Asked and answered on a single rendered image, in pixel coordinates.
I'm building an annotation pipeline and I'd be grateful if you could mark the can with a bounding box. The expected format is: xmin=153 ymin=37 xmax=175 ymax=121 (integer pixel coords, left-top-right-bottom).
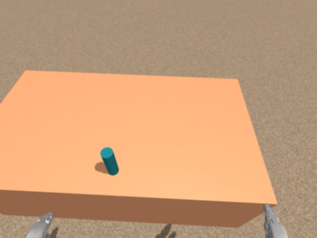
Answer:
xmin=101 ymin=147 xmax=119 ymax=176

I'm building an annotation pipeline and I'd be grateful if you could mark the right robot hand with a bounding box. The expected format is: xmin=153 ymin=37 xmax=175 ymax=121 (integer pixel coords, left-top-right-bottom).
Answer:
xmin=264 ymin=203 xmax=288 ymax=238

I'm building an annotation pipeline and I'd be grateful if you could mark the left robot hand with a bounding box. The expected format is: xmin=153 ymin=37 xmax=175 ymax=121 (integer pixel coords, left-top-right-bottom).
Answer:
xmin=25 ymin=212 xmax=53 ymax=238

